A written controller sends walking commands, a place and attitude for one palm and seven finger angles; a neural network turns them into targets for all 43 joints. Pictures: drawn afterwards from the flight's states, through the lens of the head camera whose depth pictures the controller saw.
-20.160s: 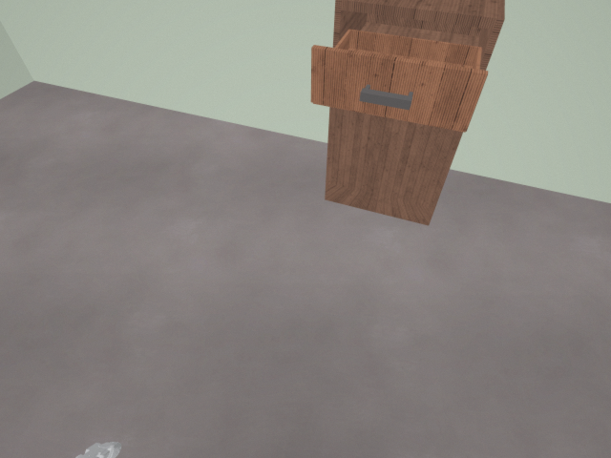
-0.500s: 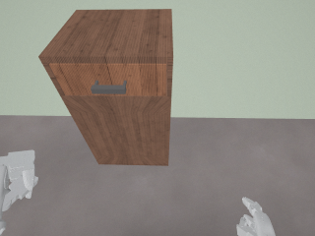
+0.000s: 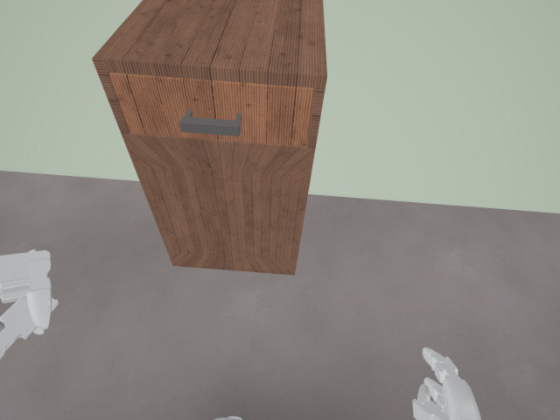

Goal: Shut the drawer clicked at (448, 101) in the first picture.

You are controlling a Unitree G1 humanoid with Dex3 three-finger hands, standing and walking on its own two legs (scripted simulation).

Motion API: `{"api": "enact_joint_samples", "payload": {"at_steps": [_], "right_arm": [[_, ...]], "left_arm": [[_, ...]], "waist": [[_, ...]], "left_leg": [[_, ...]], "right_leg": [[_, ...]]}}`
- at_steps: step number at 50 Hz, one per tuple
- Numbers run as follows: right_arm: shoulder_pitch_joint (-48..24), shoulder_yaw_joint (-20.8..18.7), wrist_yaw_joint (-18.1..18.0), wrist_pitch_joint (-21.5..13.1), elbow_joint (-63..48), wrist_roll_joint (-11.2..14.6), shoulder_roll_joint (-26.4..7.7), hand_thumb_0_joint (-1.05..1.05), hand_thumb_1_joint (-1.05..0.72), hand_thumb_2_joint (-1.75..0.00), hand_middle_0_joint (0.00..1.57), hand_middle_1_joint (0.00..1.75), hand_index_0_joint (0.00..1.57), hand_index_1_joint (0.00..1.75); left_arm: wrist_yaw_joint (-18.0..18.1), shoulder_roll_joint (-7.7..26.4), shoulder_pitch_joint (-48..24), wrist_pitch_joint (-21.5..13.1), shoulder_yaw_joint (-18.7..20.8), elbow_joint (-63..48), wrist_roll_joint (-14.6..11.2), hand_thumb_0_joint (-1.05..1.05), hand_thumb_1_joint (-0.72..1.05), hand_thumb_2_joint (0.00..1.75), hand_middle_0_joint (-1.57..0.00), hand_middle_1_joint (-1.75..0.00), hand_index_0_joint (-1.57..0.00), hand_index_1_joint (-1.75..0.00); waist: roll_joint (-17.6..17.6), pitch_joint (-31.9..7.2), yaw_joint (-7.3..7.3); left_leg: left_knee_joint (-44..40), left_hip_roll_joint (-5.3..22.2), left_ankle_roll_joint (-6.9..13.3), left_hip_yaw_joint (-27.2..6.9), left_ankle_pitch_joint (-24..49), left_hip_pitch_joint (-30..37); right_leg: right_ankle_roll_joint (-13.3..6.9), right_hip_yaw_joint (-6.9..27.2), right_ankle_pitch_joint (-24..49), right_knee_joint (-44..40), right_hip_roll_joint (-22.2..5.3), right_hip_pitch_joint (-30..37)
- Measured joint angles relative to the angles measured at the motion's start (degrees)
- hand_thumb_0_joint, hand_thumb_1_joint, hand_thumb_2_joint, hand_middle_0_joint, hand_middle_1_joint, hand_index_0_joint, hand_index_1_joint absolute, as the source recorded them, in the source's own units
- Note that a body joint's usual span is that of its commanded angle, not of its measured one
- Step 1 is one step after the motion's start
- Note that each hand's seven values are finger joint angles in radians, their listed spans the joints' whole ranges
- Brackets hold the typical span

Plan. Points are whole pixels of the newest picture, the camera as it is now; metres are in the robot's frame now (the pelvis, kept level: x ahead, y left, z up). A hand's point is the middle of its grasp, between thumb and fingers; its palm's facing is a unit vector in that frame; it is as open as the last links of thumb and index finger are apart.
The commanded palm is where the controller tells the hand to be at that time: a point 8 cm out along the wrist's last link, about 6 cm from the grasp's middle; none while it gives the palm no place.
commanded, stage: step back with the hand held close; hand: left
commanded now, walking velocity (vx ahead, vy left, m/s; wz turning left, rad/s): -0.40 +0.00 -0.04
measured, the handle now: (212, 120) +0.72 +0.20 -0.01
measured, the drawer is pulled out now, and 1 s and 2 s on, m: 0.00 0.00 0.00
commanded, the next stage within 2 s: stop stepping back and stand still in 0.74 s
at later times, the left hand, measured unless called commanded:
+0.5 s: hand out of the picture +0.11 +0.27 +0.18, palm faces +0.41 -0.79 -0.46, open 3.3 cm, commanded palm +0.05 +0.29 +0.18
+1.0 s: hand out of the picture +0.00 +0.26 +0.17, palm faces +0.27 -0.85 -0.45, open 3.3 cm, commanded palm -0.03 +0.30 +0.18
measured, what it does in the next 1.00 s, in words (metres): walks backwards: right foot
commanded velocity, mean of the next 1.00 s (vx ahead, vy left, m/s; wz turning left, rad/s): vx -0.27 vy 0.00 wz -0.02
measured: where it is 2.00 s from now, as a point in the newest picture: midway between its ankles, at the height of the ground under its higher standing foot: outside the picture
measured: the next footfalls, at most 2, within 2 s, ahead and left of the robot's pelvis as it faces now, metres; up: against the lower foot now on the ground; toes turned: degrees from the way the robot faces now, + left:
right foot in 0.58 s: -0.15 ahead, -0.14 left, +0.00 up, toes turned -1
left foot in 1.06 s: -0.16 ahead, +0.16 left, +0.00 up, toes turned -1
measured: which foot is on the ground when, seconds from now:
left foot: down 0.00-0.88, up 0.90-1.00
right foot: down 0.00-0.34, up 0.36-0.56, down 0.58-1.00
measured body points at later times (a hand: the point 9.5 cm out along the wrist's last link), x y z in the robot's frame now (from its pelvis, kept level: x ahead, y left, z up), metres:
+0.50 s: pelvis -0.07 +0.01 +0.00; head -0.05 +0.05 +0.45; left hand +0.08 +0.31 +0.21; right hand +0.10 -0.22 -0.07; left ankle +0.07 +0.09 -0.73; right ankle -0.14 -0.13 -0.68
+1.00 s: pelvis -0.19 +0.03 +0.00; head -0.19 +0.07 +0.45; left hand -0.02 +0.30 +0.20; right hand -0.07 -0.23 -0.07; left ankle -0.12 +0.11 -0.69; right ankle -0.20 -0.09 -0.73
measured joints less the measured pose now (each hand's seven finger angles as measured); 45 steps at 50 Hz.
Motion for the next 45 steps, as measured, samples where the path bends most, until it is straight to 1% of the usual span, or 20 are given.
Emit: {"api": "enact_joint_samples", "payload": {"at_steps": [2,7,13,15,17,20,23,25,27,29,30,31,33,34,36,37,39,41,43,45], "right_arm": [[0.7,-0.1,-0.1,-0.6,-0.1,0.0,0.2,0.01,-0.9,-0.9,0.2,0.3,0.2,0.3],[-0.7,-0.4,0.4,-1.5,0.5,-0.2,0.3,0.01,-0.9,-0.9,0.2,0.3,0.2,0.3],[-2.0,-1.3,1.3,0.1,2.2,-0.3,0.1,0.01,-0.9,-0.9,0.2,0.3,0.2,0.3],[-2.1,-1.5,1.1,0.9,2.5,-0.2,0.0,0.01,-0.9,-0.9,0.2,0.3,0.2,0.3],[-2.0,-1.5,0.7,1.1,2.3,-0.2,0.0,0.01,-0.9,-0.9,0.2,0.3,0.2,0.3],[-1.4,-1.6,0.1,-0.3,1.9,-0.6,0.4,0.01,-0.9,-0.9,0.2,0.29,0.2,0.3],[-0.4,-1.5,1.0,-2.0,2.7,-1.0,1.8,0.01,-0.9,-0.9,0.2,0.29,0.2,0.3],[0.0,-1.0,1.7,-2.9,3.2,-1.2,2.5,0.01,-0.9,-0.9,0.2,0.29,0.2,0.3],[-0.2,-0.4,2.4,-3.6,3.7,-1.6,3.1,0.01,-0.9,-0.9,0.2,0.29,0.2,0.3],[-1.3,0.4,2.7,-3.7,3.4,-2.0,3.8,0.01,-0.9,-0.9,0.2,0.3,0.2,0.3],[-2.5,0.7,2.7,-3.6,3.7,-2.1,3.7,0.01,-0.9,-0.9,0.2,0.3,0.2,0.3],[-3.5,0.9,2.4,-3.4,4.4,-2.3,3.3,0.01,-0.9,-0.9,0.2,0.3,0.2,0.3],[-3.5,1.1,1.9,-3.0,5.8,-2.0,3.2,0.01,-0.9,-0.9,0.21,0.3,0.2,0.3],[-2.8,1.3,1.7,-2.7,6.0,-1.7,3.2,0.01,-0.9,-0.9,0.21,0.3,0.2,0.3],[-2.1,1.5,1.0,-2.3,5.5,-1.3,3.1,0.01,-0.9,-0.89,0.21,0.3,0.2,0.3],[-2.4,1.4,1.0,-2.3,5.3,-1.2,3.2,0.01,-0.9,-0.89,0.21,0.3,0.2,0.3],[-2.8,1.3,1.2,-2.7,4.5,-1.8,3.4,0.01,-0.9,-0.89,0.21,0.3,0.2,0.3],[-2.6,1.2,1.7,-3.0,3.1,-2.2,3.3,0.01,-0.9,-0.9,0.21,0.3,0.2,0.3],[-1.9,0.8,2.3,-2.9,1.5,-2.0,2.9,0.01,-0.9,-0.9,0.2,0.3,0.2,0.3],[-1.5,0.2,2.5,-2.5,1.1,-1.5,2.0,0.01,-0.9,-0.9,0.2,0.3,0.2,0.3]], "left_arm": [[-0.1,1.0,-0.3,-0.4,0.8,-0.3,0.4,0.01,0.89,0.9,-1.41,-1.6,-1.41,-1.6],[-0.7,1.2,-0.6,-1.6,3.1,-1.0,0.5,0.01,0.89,0.9,-1.41,-1.6,-1.41,-1.6],[-0.7,0.5,-0.3,-1.8,0.5,-2.1,-0.9,0.01,0.89,0.9,-1.41,-1.6,-1.41,-1.6],[-0.4,0.7,-0.2,-1.7,0.1,-2.4,-1.0,0.01,0.89,0.9,-1.41,-1.6,-1.41,-1.6],[-0.1,1.1,-0.2,-1.9,0.4,-2.4,-1.0,0.01,0.89,0.9,-1.41,-1.6,-1.41,-1.6],[-0.3,1.9,-1.2,-1.8,1.8,-1.8,0.1,0.01,0.89,0.9,-1.41,-1.6,-1.41,-1.6],[-0.3,2.9,-1.3,-2.1,3.3,-2.1,-0.2,0.01,0.89,0.9,-1.41,-1.6,-1.41,-1.6],[-0.1,2.6,-0.3,-2.3,3.7,-2.9,-1.2,0.01,0.89,0.9,-1.41,-1.6,-1.41,-1.6],[-0.2,2.0,0.6,-2.6,3.3,-3.4,-2.1,0.01,0.89,0.9,-1.41,-1.6,-1.41,-1.6],[-0.4,2.3,1.0,-3.1,3.5,-4.1,-2.6,0.01,0.89,0.9,-1.41,-1.6,-1.41,-1.6],[-0.6,1.9,0.4,-3.6,3.0,-3.9,-2.6,0.01,0.9,0.9,-1.41,-1.6,-1.41,-1.6],[-1.0,1.2,-0.8,-3.7,1.8,-3.2,-2.3,0.01,0.89,0.9,-1.41,-1.6,-1.41,-1.6],[-1.7,1.1,-2.6,-3.0,-0.4,-2.1,-2.0,0.01,0.89,0.9,-1.41,-1.6,-1.41,-1.6],[-2.0,1.3,-2.9,-2.5,-0.9,-1.9,-1.9,0.01,0.89,0.9,-1.41,-1.6,-1.41,-1.6],[-2.5,2.1,-4.0,-1.6,-0.8,-2.0,-2.2,0.01,0.89,0.9,-1.41,-1.6,-1.41,-1.6],[-2.9,2.7,-4.8,-1.6,-0.3,-1.5,-2.6,0.01,0.89,0.9,-1.41,-1.6,-1.41,-1.6],[-3.2,3.9,-5.4,-1.7,1.1,-0.7,-3.3,0.01,0.89,0.9,-1.41,-1.6,-1.41,-1.6],[-3.1,5.0,-3.7,-1.3,2.6,-1.2,-3.9,0.01,0.89,0.9,-1.41,-1.6,-1.41,-1.6],[-2.8,6.0,-0.6,-1.1,3.9,-2.6,-4.4,0.01,0.89,0.9,-1.41,-1.6,-1.41,-1.6],[-2.5,6.3,2.3,-0.9,4.3,-4.5,-4.3,0.01,0.89,0.9,-1.41,-1.6,-1.41,-1.6]], "waist": [[-0.6,-0.1,-0.48],[-0.1,0.8,0.3],[-0.3,0.1,-0.15],[-0.7,0.0,-0.62],[-0.9,0.0,-0.83],[0.9,0.2,-1.45],[1.4,-1.0,-0.82],[1.2,-2.6,0.14],[0.7,-4.0,1.27],[-1.4,-4.5,2.74],[-1.6,-3.9,3.71],[-0.5,-2.9,4.02],[-0.1,-2.5,3.32],[-0.4,-3.0,2.71],[-0.9,-2.9,1.03],[-1.5,-2.2,0.4],[-1.8,-1.2,-0.86],[-1.3,-0.8,-1.81],[-1.2,-1.1,-2.1],[-1.6,-0.6,-1.61]], "left_leg": [[0.4,-0.8,0.0,-0.6,0.4,-0.7],[2.4,-0.2,-0.4,-0.7,0.5,-2.9],[5.3,-0.5,-1.6,-0.9,-6.2,-5.5],[4.6,-0.6,-1.4,-0.7,-4.5,-5.6],[3.8,-0.3,-0.2,-0.1,-1.1,-5.9],[1.8,1.4,1.4,-0.8,5.0,-6.4],[-1.4,2.8,1.2,-1.3,6.9,-6.6],[-4.6,3.5,0.6,-0.6,9.4,-6.8],[-7.8,3.9,-0.2,0.5,11.8,-7.1],[-8.3,3.4,-1.1,3.1,12.2,-8.6],[-6.1,3.6,-1.9,3.8,10.3,-10.0],[-3.9,4.0,-2.6,3.2,7.0,-10.3],[-0.2,3.0,-3.6,2.4,1.8,-9.4],[0.1,2.4,-3.5,2.5,2.5,-7.8],[-3.0,1.7,-0.6,2.3,10.3,-6.4],[-4.1,1.4,0.7,2.7,11.2,-5.9],[-7.6,1.5,1.5,2.7,12.8,-5.2],[-11.6,2.3,0.9,2.3,15.5,-4.7],[-12.5,2.6,-0.1,2.2,14.8,-5.8],[-5.0,1.7,-2.5,1.9,4.8,-9.3]], "right_leg": [[-0.1,1.6,-0.2,2.6,0.7,0.3],[-0.5,3.0,-1.6,4.3,1.9,-1.3],[-0.6,2.8,0.4,3.0,1.7,-2.3],[-0.1,2.7,0.9,2.9,1.2,-2.5],[0.0,2.5,-0.3,3.8,1.2,-3.2],[0.0,3.2,-8.1,16.4,4.4,-5.4],[-0.6,2.5,-14.2,24.3,6.2,-2.6],[-1.3,1.0,-18.0,20.7,5.7,1.8],[-2.4,-0.1,-20.2,11.7,4.8,7.1],[-4.1,1.1,-17.0,-0.5,2.4,11.8],[-3.3,1.9,-10.8,-2.8,1.6,11.4],[-2.1,2.3,-8.9,-2.0,2.1,11.1],[-0.2,2.7,-9.9,-0.4,1.9,11.2],[0.3,2.9,-10.9,0.4,1.6,11.2],[0.9,2.6,-12.2,2.9,1.3,10.3],[0.5,3.1,-14.2,5.6,1.4,9.0],[-0.9,3.8,-19.5,12.6,3.2,5.5],[-2.2,2.0,-21.4,13.6,4.8,4.1],[-3.0,-0.8,-20.2,7.6,5.1,5.3],[-3.6,-1.4,-9.7,2.7,4.0,5.6]]}}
